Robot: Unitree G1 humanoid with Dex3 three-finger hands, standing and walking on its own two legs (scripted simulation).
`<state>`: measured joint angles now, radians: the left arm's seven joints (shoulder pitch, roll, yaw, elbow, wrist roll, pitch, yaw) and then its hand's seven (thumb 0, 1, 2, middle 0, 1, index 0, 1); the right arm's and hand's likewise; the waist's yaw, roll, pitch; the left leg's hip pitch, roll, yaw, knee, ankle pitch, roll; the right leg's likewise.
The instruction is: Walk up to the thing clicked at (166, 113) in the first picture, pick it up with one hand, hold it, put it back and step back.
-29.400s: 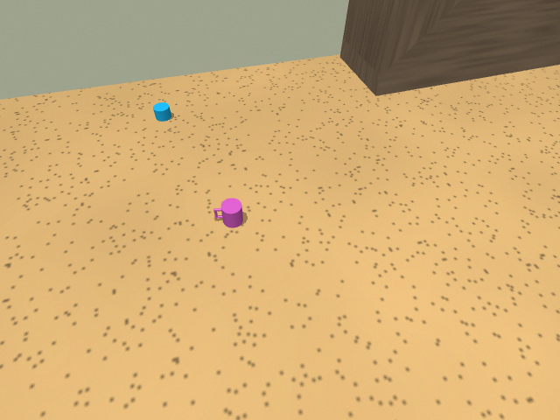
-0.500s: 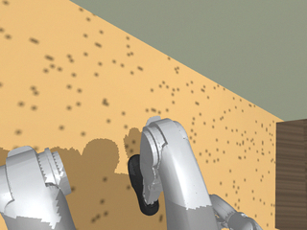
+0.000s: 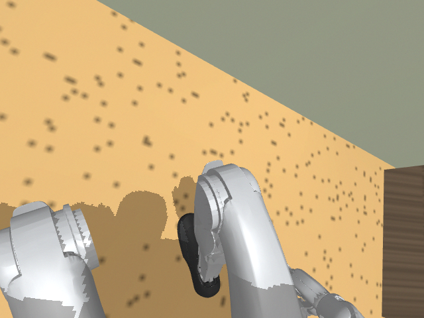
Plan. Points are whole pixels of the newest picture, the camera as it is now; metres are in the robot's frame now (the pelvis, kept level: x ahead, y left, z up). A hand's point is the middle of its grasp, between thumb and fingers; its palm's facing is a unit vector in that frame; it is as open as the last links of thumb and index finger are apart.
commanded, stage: close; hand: left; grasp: from above
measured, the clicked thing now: out of the picture +0.41 +0.38 -0.25
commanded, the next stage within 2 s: settle in 0.30 s
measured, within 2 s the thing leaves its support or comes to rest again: leaves its support in 0.74 s
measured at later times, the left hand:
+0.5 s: hand out of the picture +0.40 +0.38 -0.23, palm faces -0.42 -0.17 -0.89, open 11.5 cm
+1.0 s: hand out of the picture +0.41 +0.39 -0.17, palm faces -0.38 -0.15 -0.91, open 11.4 cm
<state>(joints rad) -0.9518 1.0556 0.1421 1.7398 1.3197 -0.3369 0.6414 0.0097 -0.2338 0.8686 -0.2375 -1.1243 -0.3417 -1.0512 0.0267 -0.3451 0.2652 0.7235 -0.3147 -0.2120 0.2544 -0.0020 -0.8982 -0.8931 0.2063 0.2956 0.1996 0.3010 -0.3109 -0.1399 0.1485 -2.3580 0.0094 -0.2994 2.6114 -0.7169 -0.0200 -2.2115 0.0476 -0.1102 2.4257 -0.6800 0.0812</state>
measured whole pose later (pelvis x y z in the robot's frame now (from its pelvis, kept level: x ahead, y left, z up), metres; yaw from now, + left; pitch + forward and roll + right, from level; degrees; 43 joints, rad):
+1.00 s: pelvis +0.01 +0.00 +0.02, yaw +2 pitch +31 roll -14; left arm -0.86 0.89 0.17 1.39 1.25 -0.23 0.43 0.01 -0.26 0.83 -0.40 -0.94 -0.50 -0.88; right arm 0.09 -0.30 0.13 0.72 -0.20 -0.14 0.27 0.00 -0.91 -0.90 0.21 0.30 0.20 0.30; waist -0.24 -0.05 0.01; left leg -2.39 0.00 -0.24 2.53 -0.71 -0.01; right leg -2.23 0.01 -0.08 2.39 -0.71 0.06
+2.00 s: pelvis -0.01 +0.00 +0.12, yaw +8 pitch +34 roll -9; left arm -0.63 0.72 0.09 0.93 1.10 -0.19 0.09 0.01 -0.30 0.83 -0.45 -0.89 -0.55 -0.83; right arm 0.16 -0.27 -0.02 0.65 -0.04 0.03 0.12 0.00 -0.91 -0.90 0.21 0.30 0.20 0.30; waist -0.14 0.03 -0.14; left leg -2.12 0.02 -0.13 2.16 -0.64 0.00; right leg -2.01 -0.03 -0.03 2.07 -0.65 0.06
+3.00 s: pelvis +0.04 -0.01 +0.42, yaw +12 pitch +12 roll -1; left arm -0.32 0.42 -0.16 0.82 0.99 0.00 0.13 0.01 -0.25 0.81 -0.41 -0.91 -0.52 -0.85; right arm 0.25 -0.24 -0.03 0.73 0.03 -0.01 -0.04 0.01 -0.91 -0.90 0.21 0.30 0.20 0.30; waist -0.06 0.03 -0.09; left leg -0.80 0.06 0.00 1.00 -0.41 -0.02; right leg -0.77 -0.03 0.00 0.96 -0.40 0.04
